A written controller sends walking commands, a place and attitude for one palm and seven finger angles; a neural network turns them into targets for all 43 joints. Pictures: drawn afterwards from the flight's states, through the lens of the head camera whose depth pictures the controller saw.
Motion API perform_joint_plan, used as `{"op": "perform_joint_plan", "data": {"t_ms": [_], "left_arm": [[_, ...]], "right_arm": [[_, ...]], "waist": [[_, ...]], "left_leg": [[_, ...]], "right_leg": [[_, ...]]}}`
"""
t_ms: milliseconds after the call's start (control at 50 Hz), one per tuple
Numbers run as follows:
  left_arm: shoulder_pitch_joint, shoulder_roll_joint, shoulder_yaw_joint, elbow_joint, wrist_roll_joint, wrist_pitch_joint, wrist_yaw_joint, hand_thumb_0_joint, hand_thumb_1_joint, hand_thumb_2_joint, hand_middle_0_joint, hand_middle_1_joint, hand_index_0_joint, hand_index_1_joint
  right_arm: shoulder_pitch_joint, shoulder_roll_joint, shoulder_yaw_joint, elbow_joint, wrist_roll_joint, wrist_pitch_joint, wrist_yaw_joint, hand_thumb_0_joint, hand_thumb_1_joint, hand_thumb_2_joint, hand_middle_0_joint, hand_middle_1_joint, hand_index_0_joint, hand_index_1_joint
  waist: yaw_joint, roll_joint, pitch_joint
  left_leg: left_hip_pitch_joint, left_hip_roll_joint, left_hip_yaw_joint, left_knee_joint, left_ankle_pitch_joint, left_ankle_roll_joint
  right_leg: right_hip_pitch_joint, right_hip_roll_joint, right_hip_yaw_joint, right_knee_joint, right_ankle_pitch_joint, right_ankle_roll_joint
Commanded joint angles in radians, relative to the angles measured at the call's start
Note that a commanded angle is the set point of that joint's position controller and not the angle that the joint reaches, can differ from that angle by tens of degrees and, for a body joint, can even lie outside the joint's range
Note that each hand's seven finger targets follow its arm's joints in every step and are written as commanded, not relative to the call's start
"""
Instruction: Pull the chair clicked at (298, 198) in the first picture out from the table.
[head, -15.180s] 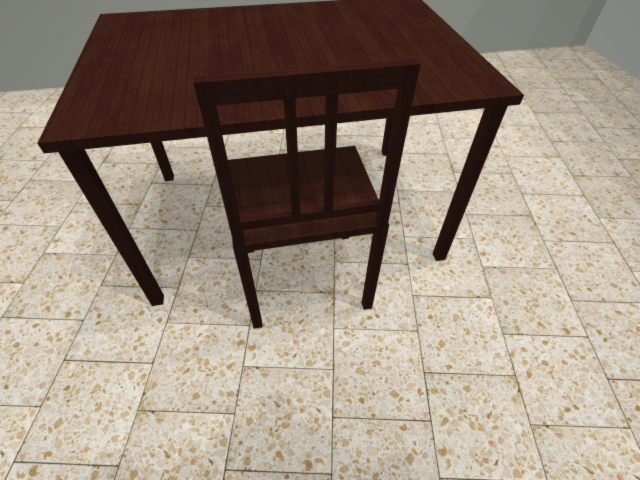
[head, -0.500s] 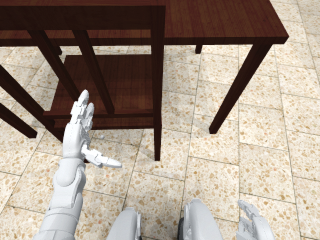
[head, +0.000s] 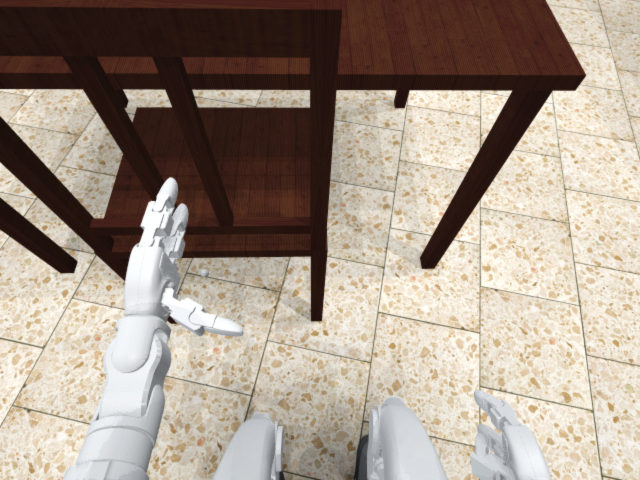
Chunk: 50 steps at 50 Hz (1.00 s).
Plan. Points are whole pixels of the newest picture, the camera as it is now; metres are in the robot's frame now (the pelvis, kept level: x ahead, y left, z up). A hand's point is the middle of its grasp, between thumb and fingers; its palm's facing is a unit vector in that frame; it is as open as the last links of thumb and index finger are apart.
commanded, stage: push the fingers through the gap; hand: left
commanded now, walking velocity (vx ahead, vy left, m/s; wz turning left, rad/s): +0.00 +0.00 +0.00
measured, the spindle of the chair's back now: (139, 158) +0.51 +0.26 +0.05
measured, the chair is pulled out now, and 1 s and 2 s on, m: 0.00 0.00 0.00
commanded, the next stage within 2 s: hook a spindle and tug to test in 1.56 s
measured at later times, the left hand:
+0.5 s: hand (213, 239) +0.40 +0.14 +0.02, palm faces +0.02 -1.00 -0.04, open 16.9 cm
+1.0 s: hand (214, 202) +0.46 +0.15 +0.02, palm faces +0.04 -1.00 -0.04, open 16.9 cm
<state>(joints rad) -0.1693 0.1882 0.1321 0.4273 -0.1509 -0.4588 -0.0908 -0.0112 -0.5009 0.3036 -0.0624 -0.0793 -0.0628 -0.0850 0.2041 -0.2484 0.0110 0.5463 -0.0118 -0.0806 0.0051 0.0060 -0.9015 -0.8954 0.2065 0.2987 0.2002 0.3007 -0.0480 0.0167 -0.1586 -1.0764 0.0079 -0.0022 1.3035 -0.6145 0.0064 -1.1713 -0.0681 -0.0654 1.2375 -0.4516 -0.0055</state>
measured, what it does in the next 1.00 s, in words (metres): stands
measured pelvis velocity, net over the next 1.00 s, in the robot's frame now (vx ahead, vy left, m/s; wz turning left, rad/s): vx -0.01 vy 0.00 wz -0.01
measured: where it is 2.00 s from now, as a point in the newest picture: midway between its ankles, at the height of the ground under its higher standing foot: outside the picture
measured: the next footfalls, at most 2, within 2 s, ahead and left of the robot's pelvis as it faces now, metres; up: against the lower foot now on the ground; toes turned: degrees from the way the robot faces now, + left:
none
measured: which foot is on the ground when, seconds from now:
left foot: down 0.00-1.00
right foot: down 0.00-1.00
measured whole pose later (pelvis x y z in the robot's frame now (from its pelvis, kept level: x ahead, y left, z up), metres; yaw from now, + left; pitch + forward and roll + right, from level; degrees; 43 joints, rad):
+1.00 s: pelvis -0.01 +0.00 +0.00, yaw -1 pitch +25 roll -1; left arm -0.64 0.29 0.30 0.92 -0.10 -0.52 -0.09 -0.01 -0.50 0.30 -0.06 -0.08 -0.06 -0.08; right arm 0.27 -0.27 0.02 0.62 -0.03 -0.04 0.01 0.00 -0.90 -0.90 0.21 0.30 0.20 0.30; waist -0.13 0.02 -0.14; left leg -1.15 0.01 0.01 1.31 -0.60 0.01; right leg -1.24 -0.06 -0.06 1.23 -0.42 0.00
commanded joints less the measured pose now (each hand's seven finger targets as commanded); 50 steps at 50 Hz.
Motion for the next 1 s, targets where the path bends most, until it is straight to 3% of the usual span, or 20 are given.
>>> {"op": "perform_joint_plan", "data": {"t_ms": [0, 40, 80, 120, 200, 280, 320, 380, 420, 520, 560, 620, 680, 720, 760, 800, 860, 940, 960, 980], "left_arm": [[-0.241, 0.107, 0.024, -0.198, -0.005, -0.066, -0.006, 0.000, -0.500, 0.300, -0.060, -0.080, -0.060, -0.080], [-0.292, 0.092, 0.008, -0.170, 0.002, -0.066, -0.002, 0.000, -0.500, 0.300, -0.060, -0.080, -0.060, -0.080], [-0.341, 0.120, 0.036, -0.146, 0.006, -0.069, 0.009, 0.000, -0.500, 0.300, -0.060, -0.080, -0.060, -0.080], [-0.362, 0.145, 0.062, -0.142, 0.012, -0.077, 0.011, 0.000, -0.500, 0.300, -0.060, -0.080, -0.060, -0.080], [-0.343, 0.154, 0.082, -0.107, 0.005, -0.075, 0.008, 0.000, -0.500, 0.300, -0.060, -0.080, -0.060, -0.080], [-0.395, 0.126, 0.056, -0.070, 0.008, -0.066, 0.005, 0.000, -0.500, 0.300, -0.060, -0.080, -0.060, -0.080], [-0.417, 0.159, 0.090, -0.054, 0.006, -0.068, 0.005, 0.000, -0.500, 0.300, -0.060, -0.080, -0.060, -0.080], [-0.433, 0.152, 0.089, -0.019, 0.010, -0.075, 0.011, 0.000, -0.500, 0.300, -0.060, -0.080, -0.060, -0.080], [-0.501, 0.168, 0.098, 0.002, 0.019, -0.086, 0.017, 0.000, -0.500, 0.300, -0.060, -0.080, -0.060, -0.080], [-0.606, 0.174, 0.099, 0.040, 0.033, -0.111, 0.029, 0.000, -0.500, 0.300, -0.060, -0.080, -0.060, -0.080], [-0.578, 0.188, 0.121, 0.081, 0.037, -0.112, 0.030, 0.000, -0.500, 0.300, -0.060, -0.080, -0.060, -0.080], [-0.608, 0.186, 0.126, 0.133, 0.040, -0.107, 0.029, 0.000, -0.500, 0.300, -0.060, -0.080, -0.060, -0.080], [-0.683, 0.241, 0.162, 0.157, 0.045, -0.114, 0.033, 0.000, -0.500, 0.300, -0.060, -0.080, -0.060, -0.080], [-0.706, 0.221, 0.152, 0.166, 0.047, -0.121, 0.032, 0.000, -0.500, 0.300, -0.060, -0.080, -0.060, -0.080], [-0.723, 0.259, 0.182, 0.198, 0.044, -0.124, 0.029, 0.000, -0.500, 0.300, -0.060, -0.080, -0.060, -0.080], [-0.731, 0.275, 0.193, 0.225, 0.049, -0.126, 0.020, 0.000, -0.500, 0.300, -0.060, -0.080, -0.060, -0.080], [-0.758, 0.259, 0.182, 0.259, 0.049, -0.128, 0.007, 0.000, -0.500, 0.300, -0.060, -0.080, -0.060, -0.080], [-0.849, 0.271, 0.182, 0.289, 0.051, -0.137, -0.001, 0.000, -0.500, 0.300, -0.060, -0.080, -0.060, -0.080], [-0.853, 0.300, 0.205, 0.301, 0.053, -0.139, 0.000, 0.000, -0.500, 0.300, -0.060, -0.080, -0.060, -0.080], [-0.871, 0.284, 0.190, 0.307, 0.052, -0.141, -0.003, 0.000, -0.500, 0.300, -0.060, -0.080, -0.060, -0.080]], "right_arm": [[0.045, -0.141, -0.062, -0.106, 0.009, -0.044, -0.013, 0.000, -0.900, -0.900, 0.200, 0.300, 0.200, 0.300], [0.044, -0.142, -0.061, -0.096, 0.009, -0.044, -0.014, 0.000, -0.900, -0.900, 0.200, 0.300, 0.200, 0.300], [0.049, -0.145, -0.060, -0.088, 0.007, -0.045, -0.018, 0.000, -0.900, -0.900, 0.200, 0.300, 0.200, 0.300], [0.055, -0.144, -0.060, -0.086, 0.004, -0.046, -0.019, 0.000, -0.900, -0.900, 0.200, 0.300, 0.200, 0.300], [0.067, -0.144, -0.061, -0.087, 0.003, -0.044, -0.015, 0.000, -0.900, -0.900, 0.200, 0.300, 0.200, 0.300], [0.076, -0.145, -0.063, -0.076, 0.006, -0.035, -0.009, 0.000, -0.900, -0.900, 0.200, 0.300, 0.200, 0.300], [0.085, -0.149, -0.062, -0.072, 0.005, -0.034, -0.009, 0.000, -0.900, -0.900, 0.200, 0.300, 0.200, 0.300], [0.090, -0.146, -0.062, -0.069, 0.004, -0.031, -0.007, 0.000, -0.900, -0.900, 0.200, 0.300, 0.200, 0.300], [0.094, -0.149, -0.061, -0.058, 0.003, -0.030, -0.009, 0.000, -0.900, -0.900, 0.200, 0.300, 0.200, 0.300], [0.115, -0.153, -0.064, -0.040, -0.004, -0.030, -0.008, 0.000, -0.900, -0.900, 0.200, 0.300, 0.200, 0.300], [0.123, -0.154, -0.066, -0.036, -0.005, -0.026, -0.005, 0.000, -0.900, -0.900, 0.200, 0.300, 0.200, 0.300], [0.132, -0.154, -0.065, -0.033, -0.006, -0.018, -0.002, 0.000, -0.900, -0.900, 0.200, 0.300, 0.200, 0.300], [0.137, -0.158, -0.061, -0.026, -0.007, -0.008, -0.004, 0.000, -0.900, -0.900, 0.200, 0.300, 0.200, 0.300], [0.143, -0.156, -0.062, -0.027, -0.010, -0.006, -0.003, 0.000, -0.900, -0.900, 0.200, 0.300, 0.200, 0.300], [0.153, -0.159, -0.061, -0.018, -0.012, -0.003, -0.004, 0.000, -0.900, -0.900, 0.200, 0.300, 0.200, 0.300], [0.160, -0.162, -0.059, -0.019, -0.013, 0.001, -0.004, 0.000, -0.900, -0.900, 0.200, 0.300, 0.200, 0.300], [0.168, -0.163, -0.061, -0.012, -0.012, 0.009, -0.001, 0.000, -0.900, -0.900, 0.200, 0.300, 0.200, 0.300], [0.181, -0.168, -0.060, -0.001, -0.016, 0.017, 0.000, 0.000, -0.900, -0.900, 0.200, 0.300, 0.200, 0.300], [0.187, -0.171, -0.061, 0.002, -0.018, 0.019, 0.000, 0.000, -0.900, -0.900, 0.200, 0.300, 0.200, 0.300], [0.189, -0.169, -0.060, 0.004, -0.018, 0.022, 0.001, 0.000, -0.900, -0.900, 0.200, 0.300, 0.200, 0.300]], "waist": [[-0.026, -0.016, -0.373], [-0.035, 0.005, -0.351], [-0.035, -0.012, -0.360], [-0.023, 0.021, -0.394], [-0.018, 0.002, -0.447], [-0.035, 0.011, -0.423], [-0.032, 0.004, -0.432], [-0.034, 0.002, -0.416], [-0.048, 0.013, -0.403], [-0.063, 0.020, -0.442], [-0.050, 0.022, -0.452], [-0.061, 0.008, -0.444], [-0.067, 0.000, -0.441], [-0.072, 0.027, -0.470], [-0.076, -0.006, -0.469], [-0.072, 0.018, -0.471], [-0.081, 0.028, -0.471], [-0.099, 0.046, -0.473], [-0.095, 0.045, -0.480], [-0.104, 0.054, -0.477]], "left_leg": [[0.104, -0.021, -0.023, -0.202, 0.297, 0.004], [0.109, -0.021, -0.024, -0.203, 0.270, 0.001], [0.093, -0.023, -0.024, -0.200, 0.254, 0.003], [0.111, -0.026, -0.022, -0.203, 0.276, 0.000], [0.110, -0.025, -0.016, -0.198, 0.333, 0.002], [0.112, -0.022, -0.015, -0.204, 0.320, -0.001], [0.107, -0.021, -0.016, -0.206, 0.316, -0.001], [0.092, -0.024, -0.010, -0.208, 0.298, -0.001], [0.088, -0.023, -0.011, -0.207, 0.282, 0.000], [0.103, -0.022, -0.014, -0.199, 0.296, 0.000], [0.103, -0.023, -0.014, -0.204, 0.318, -0.003], [0.079, -0.024, -0.007, -0.199, 0.307, 0.001], [0.049, -0.026, -0.004, -0.198, 0.267, 0.005], [0.076, -0.027, -0.002, -0.196, 0.292, 0.004], [0.052, -0.026, -0.002, -0.190, 0.290, 0.006], [0.048, -0.027, 0.000, -0.189, 0.300, 0.006], [0.059, -0.025, -0.001, -0.188, 0.304, 0.005], [0.069, -0.024, -0.009, -0.183, 0.296, 0.007], [0.073, -0.022, -0.012, -0.183, 0.299, 0.006], [0.077, -0.022, -0.011, -0.181, 0.313, 0.007]], "right_leg": [[0.366, 0.047, 0.032, -0.139, 0.175, -0.019], [0.326, 0.045, 0.030, -0.143, 0.138, -0.019], [0.335, 0.044, 0.035, -0.146, 0.125, -0.019], [0.347, 0.043, 0.036, -0.139, 0.142, -0.022], [0.401, 0.046, 0.040, -0.131, 0.215, -0.021], [0.377, 0.046, 0.039, -0.142, 0.204, -0.019], [0.383, 0.047, 0.041, -0.140, 0.199, -0.019], [0.387, 0.048, 0.046, -0.149, 0.190, -0.018], [0.359, 0.048, 0.045, -0.149, 0.169, -0.018], [0.353, 0.048, 0.046, -0.141, 0.180, -0.018], [0.371, 0.048, 0.044, -0.137, 0.203, -0.021], [0.374, 0.050, 0.049, -0.142, 0.206, -0.017], [0.386, 0.049, 0.060, -0.151, 0.176, -0.015], [0.380, 0.051, 0.056, -0.146, 0.197, -0.016], [0.403, 0.051, 0.062, -0.148, 0.208, -0.014], [0.403, 0.053, 0.063, -0.143, 0.220, -0.017], [0.386, 0.053, 0.059, -0.145, 0.219, -0.016], [0.353, 0.055, 0.057, -0.144, 0.196, -0.016], [0.350, 0.056, 0.056, -0.142, 0.194, -0.017], [0.350, 0.056, 0.056, -0.143, 0.209, -0.016]]}}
